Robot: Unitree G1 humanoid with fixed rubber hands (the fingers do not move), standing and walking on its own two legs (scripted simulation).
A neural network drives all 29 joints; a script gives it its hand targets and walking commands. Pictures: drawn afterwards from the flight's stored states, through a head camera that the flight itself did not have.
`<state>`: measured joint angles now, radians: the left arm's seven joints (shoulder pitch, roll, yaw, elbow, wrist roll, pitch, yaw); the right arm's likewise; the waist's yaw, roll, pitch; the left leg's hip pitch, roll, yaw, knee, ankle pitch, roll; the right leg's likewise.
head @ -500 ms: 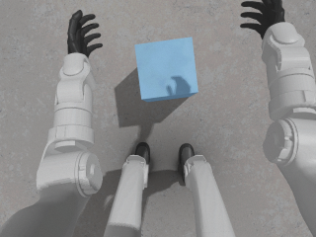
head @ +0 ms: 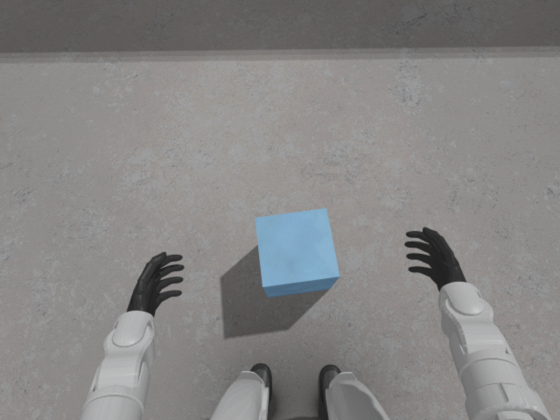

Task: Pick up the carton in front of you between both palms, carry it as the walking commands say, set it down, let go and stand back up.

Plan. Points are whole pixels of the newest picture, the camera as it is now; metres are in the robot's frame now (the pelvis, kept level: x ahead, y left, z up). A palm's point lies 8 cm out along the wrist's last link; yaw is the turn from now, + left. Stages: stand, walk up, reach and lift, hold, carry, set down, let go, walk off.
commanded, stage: let go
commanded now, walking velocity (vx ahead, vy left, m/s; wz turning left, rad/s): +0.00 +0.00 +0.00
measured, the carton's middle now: (295, 256) +0.47 -0.01 -0.62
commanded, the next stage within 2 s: stand in 0.78 s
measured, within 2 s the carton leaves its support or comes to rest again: neither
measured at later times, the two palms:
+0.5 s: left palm (117, 370) +0.19 +0.23 -0.03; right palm (498, 369) +0.19 -0.24 -0.03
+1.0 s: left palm (80, 384) +0.17 +0.28 -0.05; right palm (532, 388) +0.17 -0.28 -0.05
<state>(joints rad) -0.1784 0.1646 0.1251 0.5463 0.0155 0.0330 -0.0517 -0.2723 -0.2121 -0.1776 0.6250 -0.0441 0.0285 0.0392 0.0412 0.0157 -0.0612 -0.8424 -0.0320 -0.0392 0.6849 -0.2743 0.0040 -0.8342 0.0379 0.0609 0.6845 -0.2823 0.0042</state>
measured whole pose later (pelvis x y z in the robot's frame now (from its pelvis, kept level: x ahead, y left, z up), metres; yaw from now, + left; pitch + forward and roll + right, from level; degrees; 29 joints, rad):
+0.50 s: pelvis +0.03 -0.01 +0.03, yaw +1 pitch -3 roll +0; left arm 0.22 0.22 0.04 0.43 0.00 0.11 -0.07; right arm 0.23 -0.21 -0.04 0.43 -0.01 0.11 0.07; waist 0.00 0.00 0.08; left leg -0.12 -0.02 -0.05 0.44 -0.27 0.00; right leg -0.11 0.03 0.05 0.44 -0.28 -0.01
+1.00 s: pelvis +0.03 +0.00 +0.03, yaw +1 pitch +0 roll +0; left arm 0.19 0.32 0.05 0.64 0.04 0.04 0.01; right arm 0.22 -0.32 -0.05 0.66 -0.04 0.03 0.00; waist 0.00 -0.01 0.01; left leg -0.21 -0.03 -0.04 0.53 -0.31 0.01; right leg -0.19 0.03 0.04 0.50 -0.31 0.00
